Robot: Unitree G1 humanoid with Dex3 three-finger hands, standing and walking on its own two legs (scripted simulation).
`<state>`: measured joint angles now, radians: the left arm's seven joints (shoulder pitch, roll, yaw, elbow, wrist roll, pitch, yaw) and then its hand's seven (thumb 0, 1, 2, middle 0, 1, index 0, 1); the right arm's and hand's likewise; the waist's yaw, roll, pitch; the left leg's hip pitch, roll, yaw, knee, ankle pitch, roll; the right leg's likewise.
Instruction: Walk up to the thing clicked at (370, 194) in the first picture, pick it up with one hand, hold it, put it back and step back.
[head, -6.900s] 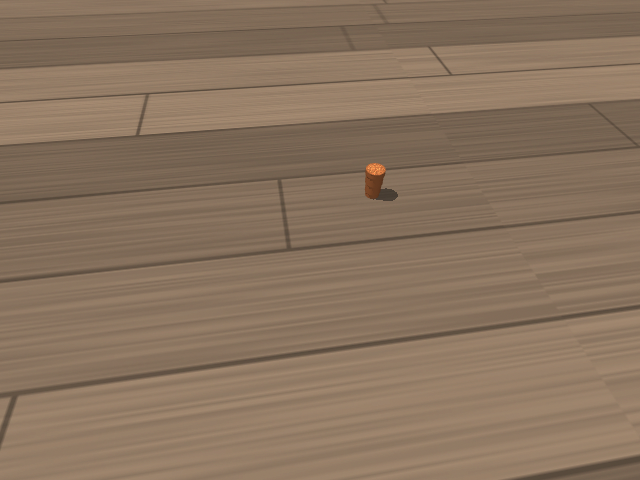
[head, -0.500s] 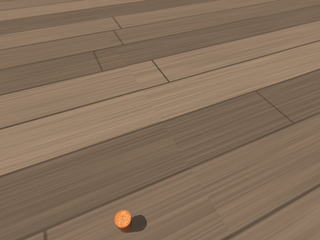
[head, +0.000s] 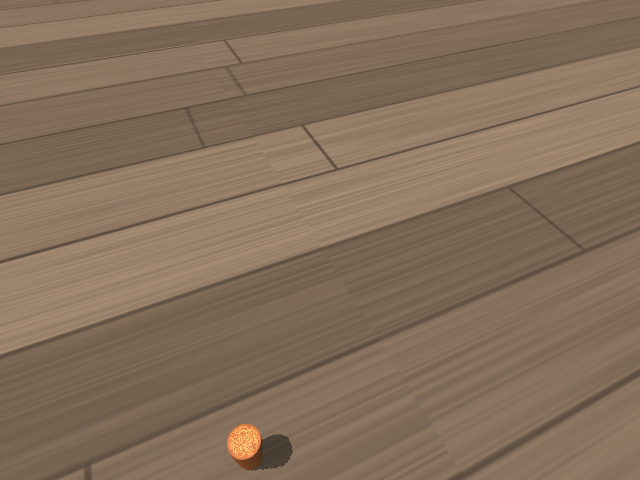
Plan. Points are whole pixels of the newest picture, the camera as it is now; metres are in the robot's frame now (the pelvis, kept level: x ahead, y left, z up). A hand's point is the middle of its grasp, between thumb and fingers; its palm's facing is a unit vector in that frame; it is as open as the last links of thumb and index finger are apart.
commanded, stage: stand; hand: left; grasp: from the side
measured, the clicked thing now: (247, 449) +0.38 +0.20 -0.71
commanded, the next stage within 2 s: go down in 0.58 s
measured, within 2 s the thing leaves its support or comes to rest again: neither
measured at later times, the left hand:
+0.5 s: hand out of the picture +0.07 +0.25 -0.16, palm faces -0.02 -0.94 -0.34, open 7.4 cm
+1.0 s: hand out of the picture +0.16 +0.26 -0.17, palm faces +0.04 -0.95 -0.32, open 12.8 cm
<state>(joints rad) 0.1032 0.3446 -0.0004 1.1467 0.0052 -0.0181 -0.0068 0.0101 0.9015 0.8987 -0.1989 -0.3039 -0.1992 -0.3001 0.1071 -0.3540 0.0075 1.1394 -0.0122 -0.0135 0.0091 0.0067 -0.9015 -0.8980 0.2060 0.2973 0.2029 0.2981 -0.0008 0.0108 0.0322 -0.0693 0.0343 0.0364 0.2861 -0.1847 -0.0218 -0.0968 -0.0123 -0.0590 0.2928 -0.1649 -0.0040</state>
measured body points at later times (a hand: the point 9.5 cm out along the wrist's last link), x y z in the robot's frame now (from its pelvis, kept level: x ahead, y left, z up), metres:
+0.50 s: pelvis +0.00 +0.00 +0.00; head +0.01 +0.00 +0.45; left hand +0.07 +0.30 -0.13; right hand +0.07 -0.30 -0.14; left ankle -0.02 +0.13 -0.75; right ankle +0.00 -0.11 -0.75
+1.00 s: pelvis -0.01 +0.00 -0.02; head +0.05 +0.01 +0.42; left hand +0.15 +0.31 -0.14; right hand +0.08 -0.26 -0.15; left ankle -0.02 +0.13 -0.75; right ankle +0.00 -0.11 -0.75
